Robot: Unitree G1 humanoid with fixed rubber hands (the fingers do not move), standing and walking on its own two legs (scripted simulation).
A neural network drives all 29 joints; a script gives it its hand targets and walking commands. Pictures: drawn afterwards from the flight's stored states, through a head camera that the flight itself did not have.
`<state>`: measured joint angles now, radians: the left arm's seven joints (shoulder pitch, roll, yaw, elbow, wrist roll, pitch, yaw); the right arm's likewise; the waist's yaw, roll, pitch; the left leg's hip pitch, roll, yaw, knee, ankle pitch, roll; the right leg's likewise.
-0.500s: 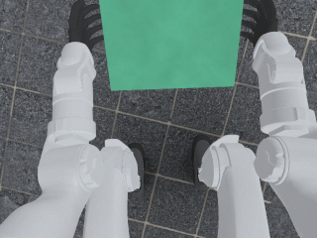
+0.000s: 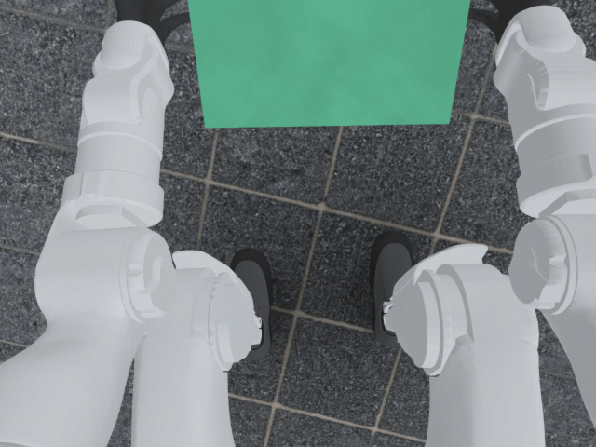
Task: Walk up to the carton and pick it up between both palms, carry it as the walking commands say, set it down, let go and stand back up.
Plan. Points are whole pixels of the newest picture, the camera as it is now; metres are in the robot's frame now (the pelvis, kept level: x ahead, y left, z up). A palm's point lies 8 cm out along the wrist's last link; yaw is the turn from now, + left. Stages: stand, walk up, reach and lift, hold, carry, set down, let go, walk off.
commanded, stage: set down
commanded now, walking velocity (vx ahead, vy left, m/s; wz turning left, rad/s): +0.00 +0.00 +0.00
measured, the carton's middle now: (323, 34) +0.55 -0.03 -0.26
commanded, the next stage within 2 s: none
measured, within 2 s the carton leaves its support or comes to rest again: rests again in 1.88 s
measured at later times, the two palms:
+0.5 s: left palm (144, 35) +0.54 +0.16 -0.17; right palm (508, 11) +0.53 -0.21 -0.18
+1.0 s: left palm (146, 29) +0.55 +0.16 -0.18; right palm (507, 5) +0.54 -0.21 -0.19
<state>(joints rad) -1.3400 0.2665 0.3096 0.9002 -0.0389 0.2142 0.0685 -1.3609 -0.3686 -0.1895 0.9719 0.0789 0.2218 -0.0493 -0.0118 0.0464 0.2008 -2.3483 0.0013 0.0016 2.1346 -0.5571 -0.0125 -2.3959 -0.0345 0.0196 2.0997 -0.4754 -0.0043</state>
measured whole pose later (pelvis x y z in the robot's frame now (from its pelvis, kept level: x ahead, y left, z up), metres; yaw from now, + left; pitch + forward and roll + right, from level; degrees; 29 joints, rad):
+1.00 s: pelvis +0.00 +0.00 -0.02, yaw +1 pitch +41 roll +1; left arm -1.40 0.30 0.31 1.01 -0.05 0.14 0.04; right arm -1.44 -0.39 -0.25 1.08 0.05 0.16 0.04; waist -0.03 0.04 0.29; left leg -2.34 -0.03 -0.01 2.21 -0.58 -0.02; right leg -2.38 -0.05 0.02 2.18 -0.51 0.00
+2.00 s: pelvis +0.00 +0.00 -0.02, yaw +0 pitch +37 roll +1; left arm -1.44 0.36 0.07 1.18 -0.20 0.02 0.10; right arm -1.44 -0.46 -0.11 1.24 0.23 -0.02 -0.04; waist -0.02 0.02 0.39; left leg -2.29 -0.02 -0.01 2.23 -0.59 -0.03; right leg -2.33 -0.04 0.02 2.19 -0.52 0.00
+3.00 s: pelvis +0.00 -0.01 +0.06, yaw +0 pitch +42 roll +2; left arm -1.25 0.39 0.18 0.93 -0.17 0.15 0.07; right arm -1.25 -0.49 -0.20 0.97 0.18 0.13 0.01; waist -0.02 0.01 0.13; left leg -2.14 -0.01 -0.01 1.97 -0.57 -0.03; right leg -2.19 -0.03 0.01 1.95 -0.50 -0.01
